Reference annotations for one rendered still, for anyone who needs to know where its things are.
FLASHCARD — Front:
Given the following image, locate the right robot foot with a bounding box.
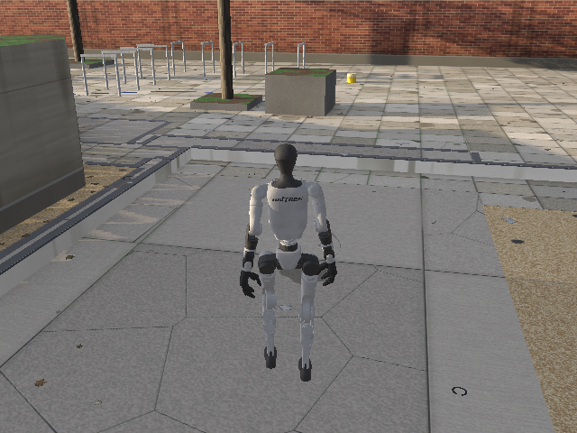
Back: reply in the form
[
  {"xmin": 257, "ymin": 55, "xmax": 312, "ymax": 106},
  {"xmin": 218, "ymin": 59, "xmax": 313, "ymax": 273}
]
[{"xmin": 298, "ymin": 357, "xmax": 312, "ymax": 382}]

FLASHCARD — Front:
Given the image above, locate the robot right hand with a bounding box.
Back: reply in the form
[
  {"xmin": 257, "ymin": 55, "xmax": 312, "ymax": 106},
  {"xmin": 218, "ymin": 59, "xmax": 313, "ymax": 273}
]
[{"xmin": 316, "ymin": 262, "xmax": 337, "ymax": 286}]

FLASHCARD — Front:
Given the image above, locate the robot left forearm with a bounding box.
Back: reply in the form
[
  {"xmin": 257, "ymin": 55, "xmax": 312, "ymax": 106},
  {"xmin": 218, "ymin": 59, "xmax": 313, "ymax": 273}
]
[{"xmin": 241, "ymin": 223, "xmax": 259, "ymax": 272}]

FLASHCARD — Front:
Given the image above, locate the robot left hand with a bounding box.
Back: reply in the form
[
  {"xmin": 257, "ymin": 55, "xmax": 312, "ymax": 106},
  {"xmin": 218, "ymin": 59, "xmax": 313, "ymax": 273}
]
[{"xmin": 240, "ymin": 270, "xmax": 261, "ymax": 298}]

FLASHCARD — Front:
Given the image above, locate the left robot upper arm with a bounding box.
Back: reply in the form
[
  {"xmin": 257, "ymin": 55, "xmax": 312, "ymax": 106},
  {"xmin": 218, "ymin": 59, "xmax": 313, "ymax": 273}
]
[{"xmin": 249, "ymin": 183, "xmax": 268, "ymax": 236}]

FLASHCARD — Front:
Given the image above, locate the right robot upper arm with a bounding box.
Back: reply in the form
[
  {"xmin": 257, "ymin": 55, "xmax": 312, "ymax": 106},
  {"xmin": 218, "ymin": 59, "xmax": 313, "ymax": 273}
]
[{"xmin": 306, "ymin": 182, "xmax": 328, "ymax": 233}]

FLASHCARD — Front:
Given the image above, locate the robot head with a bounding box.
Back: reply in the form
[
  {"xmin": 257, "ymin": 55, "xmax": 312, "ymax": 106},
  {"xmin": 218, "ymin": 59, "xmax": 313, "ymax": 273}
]
[{"xmin": 271, "ymin": 143, "xmax": 302, "ymax": 189}]

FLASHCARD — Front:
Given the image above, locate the robot right forearm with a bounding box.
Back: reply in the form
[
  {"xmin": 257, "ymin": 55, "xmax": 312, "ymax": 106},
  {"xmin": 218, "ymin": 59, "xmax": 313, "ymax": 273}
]
[{"xmin": 318, "ymin": 219, "xmax": 335, "ymax": 263}]

